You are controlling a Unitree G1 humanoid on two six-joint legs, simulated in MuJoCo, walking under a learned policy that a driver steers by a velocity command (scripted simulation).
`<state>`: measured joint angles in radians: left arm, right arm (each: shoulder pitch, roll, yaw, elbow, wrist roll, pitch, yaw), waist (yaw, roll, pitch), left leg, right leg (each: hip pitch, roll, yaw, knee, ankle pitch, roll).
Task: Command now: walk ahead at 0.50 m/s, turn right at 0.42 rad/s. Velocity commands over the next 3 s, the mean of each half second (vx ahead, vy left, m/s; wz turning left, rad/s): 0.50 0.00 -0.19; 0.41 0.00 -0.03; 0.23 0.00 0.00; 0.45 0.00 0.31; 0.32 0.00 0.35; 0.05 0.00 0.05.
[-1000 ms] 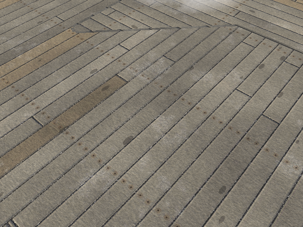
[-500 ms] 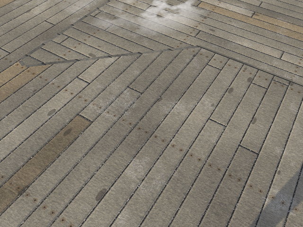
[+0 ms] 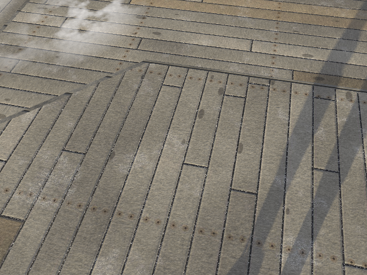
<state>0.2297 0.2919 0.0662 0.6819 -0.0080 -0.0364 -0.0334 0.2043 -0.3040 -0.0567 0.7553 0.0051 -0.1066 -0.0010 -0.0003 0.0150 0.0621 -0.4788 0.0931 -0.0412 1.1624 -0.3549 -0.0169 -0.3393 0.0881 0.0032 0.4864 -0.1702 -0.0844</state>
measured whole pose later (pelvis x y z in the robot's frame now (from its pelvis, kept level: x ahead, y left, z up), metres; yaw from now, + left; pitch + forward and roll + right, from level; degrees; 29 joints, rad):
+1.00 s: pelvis +0.54 +0.01 +0.00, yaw -3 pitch +2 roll +0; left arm 0.09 0.25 0.03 0.72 0.01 -0.07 -0.03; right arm 0.30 -0.31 -0.04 0.87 0.01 -0.04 0.00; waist -0.03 0.02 0.05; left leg -0.36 0.00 -0.05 1.11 -0.55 -0.03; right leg -0.43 0.02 -0.04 0.49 -0.10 -0.04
